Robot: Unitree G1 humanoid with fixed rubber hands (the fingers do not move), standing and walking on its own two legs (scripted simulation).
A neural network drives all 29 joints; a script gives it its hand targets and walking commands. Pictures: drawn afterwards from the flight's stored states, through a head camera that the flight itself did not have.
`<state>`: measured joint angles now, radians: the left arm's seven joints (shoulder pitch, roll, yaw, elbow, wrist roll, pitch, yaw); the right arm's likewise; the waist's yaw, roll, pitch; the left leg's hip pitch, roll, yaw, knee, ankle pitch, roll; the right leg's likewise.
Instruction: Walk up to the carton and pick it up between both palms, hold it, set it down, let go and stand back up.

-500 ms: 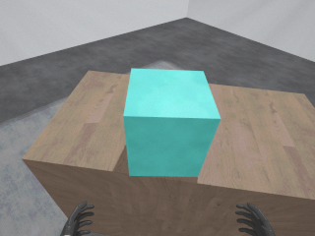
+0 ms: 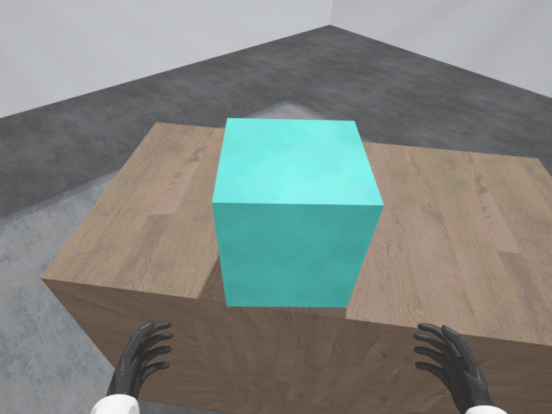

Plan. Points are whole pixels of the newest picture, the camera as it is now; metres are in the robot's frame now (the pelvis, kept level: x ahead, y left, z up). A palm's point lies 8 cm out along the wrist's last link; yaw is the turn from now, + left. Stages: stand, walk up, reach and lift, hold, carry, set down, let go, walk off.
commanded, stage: reach and lift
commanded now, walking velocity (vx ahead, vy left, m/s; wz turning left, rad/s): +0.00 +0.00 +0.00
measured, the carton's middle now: (289, 215) +0.43 +0.03 +0.07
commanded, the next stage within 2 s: none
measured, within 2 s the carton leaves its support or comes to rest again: neither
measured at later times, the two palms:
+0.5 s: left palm (148, 317) +0.23 +0.20 +0.06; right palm (470, 344) +0.24 -0.22 +0.06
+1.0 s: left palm (158, 238) +0.31 +0.20 +0.13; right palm (481, 264) +0.32 -0.22 +0.13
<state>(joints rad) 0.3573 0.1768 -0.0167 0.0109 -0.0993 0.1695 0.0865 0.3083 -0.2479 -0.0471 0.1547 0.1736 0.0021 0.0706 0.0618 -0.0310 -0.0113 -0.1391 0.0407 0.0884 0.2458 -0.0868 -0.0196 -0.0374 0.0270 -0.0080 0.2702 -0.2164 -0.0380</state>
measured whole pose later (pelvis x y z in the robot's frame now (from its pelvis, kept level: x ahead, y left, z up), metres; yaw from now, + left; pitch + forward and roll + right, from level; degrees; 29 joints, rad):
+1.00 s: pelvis -0.01 +0.00 +0.00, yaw -3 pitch +1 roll +1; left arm -0.23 0.15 0.19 -0.14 -0.10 0.64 0.07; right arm -0.32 -0.40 0.04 0.17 0.41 0.33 -0.06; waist 0.00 -0.02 -0.02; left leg -0.18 0.05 0.10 0.25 -0.08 -0.02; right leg -0.11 0.04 0.04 0.31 -0.20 -0.04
